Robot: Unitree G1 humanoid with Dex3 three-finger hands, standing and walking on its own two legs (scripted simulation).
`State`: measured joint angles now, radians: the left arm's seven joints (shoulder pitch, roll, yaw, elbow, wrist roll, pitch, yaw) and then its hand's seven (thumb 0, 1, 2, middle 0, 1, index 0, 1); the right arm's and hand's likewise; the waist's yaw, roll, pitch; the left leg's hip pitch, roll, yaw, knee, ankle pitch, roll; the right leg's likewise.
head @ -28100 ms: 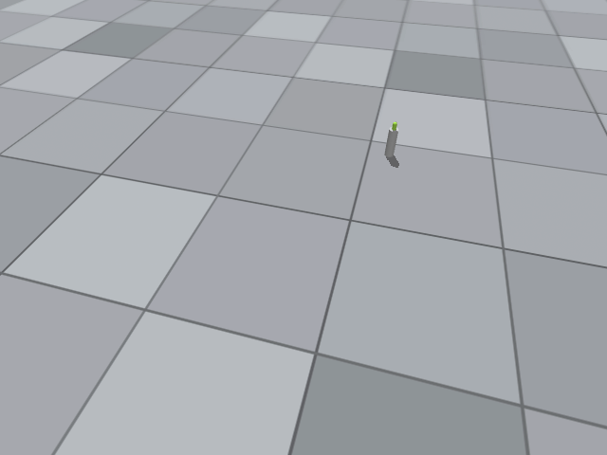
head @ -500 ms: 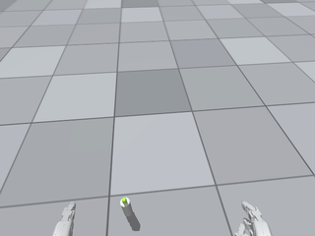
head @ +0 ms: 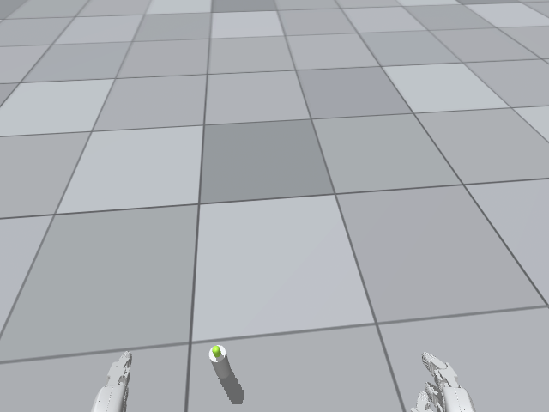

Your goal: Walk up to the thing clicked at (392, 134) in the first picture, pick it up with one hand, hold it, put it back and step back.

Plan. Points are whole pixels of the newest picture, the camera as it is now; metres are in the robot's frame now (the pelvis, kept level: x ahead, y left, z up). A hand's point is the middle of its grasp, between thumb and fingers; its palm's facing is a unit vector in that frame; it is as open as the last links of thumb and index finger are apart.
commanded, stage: home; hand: left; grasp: from the side
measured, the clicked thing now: (219, 360) +0.42 +0.18 -0.62
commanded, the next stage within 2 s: stand in 0.08 s
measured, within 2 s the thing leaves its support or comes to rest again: neither
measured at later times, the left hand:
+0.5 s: hand out of the picture +0.17 +0.18 -0.06, palm faces +0.10 -0.95 -0.28, open 12.4 cm
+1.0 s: hand out of the picture +0.07 +0.25 -0.11, palm faces +0.01 -0.94 -0.35, open 7.4 cm
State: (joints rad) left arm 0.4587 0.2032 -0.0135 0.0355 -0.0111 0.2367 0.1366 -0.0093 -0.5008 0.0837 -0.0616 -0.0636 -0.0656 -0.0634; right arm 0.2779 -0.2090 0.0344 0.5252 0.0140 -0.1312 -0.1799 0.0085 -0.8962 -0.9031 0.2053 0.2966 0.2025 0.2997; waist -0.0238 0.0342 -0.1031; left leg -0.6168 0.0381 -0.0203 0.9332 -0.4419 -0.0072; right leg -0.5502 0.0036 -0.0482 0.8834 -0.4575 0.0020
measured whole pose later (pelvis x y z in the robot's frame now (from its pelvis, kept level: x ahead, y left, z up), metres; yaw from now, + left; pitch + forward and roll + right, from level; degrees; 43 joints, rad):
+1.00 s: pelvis +0.00 +0.01 +0.04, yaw +0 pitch -2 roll +0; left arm 0.23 0.32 0.01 0.93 0.03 0.00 0.03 0.01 0.90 0.90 -0.21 -0.30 -0.21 -0.30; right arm 0.19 -0.30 -0.02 0.99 -0.04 -0.01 -0.01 0.00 -0.90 -0.90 0.20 0.30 0.20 0.30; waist 0.01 0.00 0.04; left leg -0.25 -0.01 0.01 0.55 -0.27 0.02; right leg -0.20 -0.04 -0.03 0.54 -0.30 0.02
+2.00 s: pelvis -0.01 +0.00 +0.06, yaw +0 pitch -3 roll +0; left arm 0.13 0.32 0.00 1.15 0.02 -0.02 0.01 0.01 0.91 0.90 -0.21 -0.30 -0.21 -0.30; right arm 0.13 -0.33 -0.01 1.16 -0.01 -0.01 0.00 0.00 -0.90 -0.90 0.20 0.30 0.20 0.30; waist -0.01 0.02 0.05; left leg -0.14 0.01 0.01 0.33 -0.14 -0.01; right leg -0.10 -0.02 -0.03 0.34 -0.18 0.01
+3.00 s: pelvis -0.03 +0.02 +0.04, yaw +0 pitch +0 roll -1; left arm 0.05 0.39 0.06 0.96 0.02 0.04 0.01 0.01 0.90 0.90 -0.21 -0.30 -0.21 -0.30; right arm 0.12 -0.41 -0.05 1.00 0.00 0.04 0.01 0.00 -0.90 -0.90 0.20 0.30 0.20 0.30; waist -0.02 -0.01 0.15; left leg -0.27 -0.02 -0.02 0.66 -0.31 0.03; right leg -0.31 -0.04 -0.02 0.58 -0.26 0.02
